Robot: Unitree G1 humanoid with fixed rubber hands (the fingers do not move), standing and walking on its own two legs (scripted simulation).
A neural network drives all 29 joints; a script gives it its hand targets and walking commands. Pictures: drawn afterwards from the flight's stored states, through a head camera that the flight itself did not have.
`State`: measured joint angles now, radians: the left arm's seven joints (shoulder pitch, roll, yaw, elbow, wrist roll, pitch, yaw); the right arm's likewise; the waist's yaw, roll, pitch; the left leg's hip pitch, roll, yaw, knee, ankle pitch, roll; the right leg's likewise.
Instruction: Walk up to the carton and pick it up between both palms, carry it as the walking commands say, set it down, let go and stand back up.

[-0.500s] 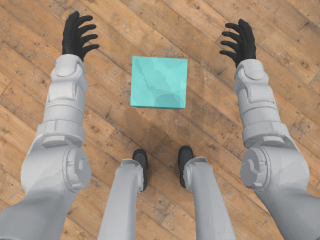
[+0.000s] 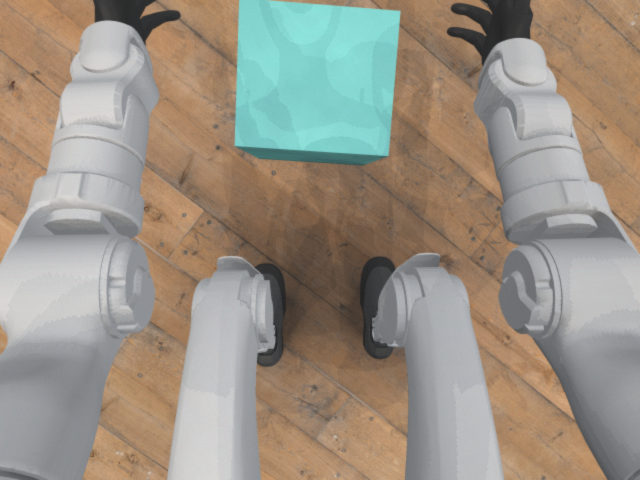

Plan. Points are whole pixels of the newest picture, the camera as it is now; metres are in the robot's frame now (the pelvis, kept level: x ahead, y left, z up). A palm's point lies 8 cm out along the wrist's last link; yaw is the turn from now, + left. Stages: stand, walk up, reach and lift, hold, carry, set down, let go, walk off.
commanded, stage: reach and lift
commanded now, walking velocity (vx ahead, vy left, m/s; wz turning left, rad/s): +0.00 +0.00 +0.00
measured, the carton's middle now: (314, 100) +0.52 +0.01 -0.37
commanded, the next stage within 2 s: none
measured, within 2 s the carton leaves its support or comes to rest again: neither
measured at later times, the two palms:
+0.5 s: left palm (177, 80) +0.53 +0.20 -0.27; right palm (445, 86) +0.53 -0.16 -0.28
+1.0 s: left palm (187, 80) +0.54 +0.19 -0.29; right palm (435, 87) +0.53 -0.16 -0.30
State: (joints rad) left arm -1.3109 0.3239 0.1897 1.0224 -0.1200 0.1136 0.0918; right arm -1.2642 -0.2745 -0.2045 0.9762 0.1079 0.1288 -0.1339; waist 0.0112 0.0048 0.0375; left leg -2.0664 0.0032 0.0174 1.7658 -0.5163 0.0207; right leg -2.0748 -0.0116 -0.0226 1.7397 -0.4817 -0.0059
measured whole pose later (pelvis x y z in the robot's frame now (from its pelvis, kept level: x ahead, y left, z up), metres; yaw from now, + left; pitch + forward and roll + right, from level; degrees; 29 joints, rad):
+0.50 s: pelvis -0.01 +0.00 -0.10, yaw +0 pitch +41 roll -1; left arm -1.43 0.38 0.06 1.15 -0.25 0.03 0.11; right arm -1.39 -0.33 -0.08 1.12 0.23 0.04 -0.15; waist 0.01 0.00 0.29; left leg -2.25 0.00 0.02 2.13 -0.58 0.02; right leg -2.26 -0.02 -0.03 2.10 -0.55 -0.01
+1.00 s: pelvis -0.01 +0.00 -0.12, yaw +1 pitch +38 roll +0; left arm -1.51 0.38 0.02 1.23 -0.28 0.02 0.12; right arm -1.46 -0.34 -0.03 1.17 0.27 0.02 -0.15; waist 0.01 0.01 0.37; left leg -2.26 0.00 0.03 2.20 -0.59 0.03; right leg -2.28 -0.02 -0.02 2.18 -0.55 -0.01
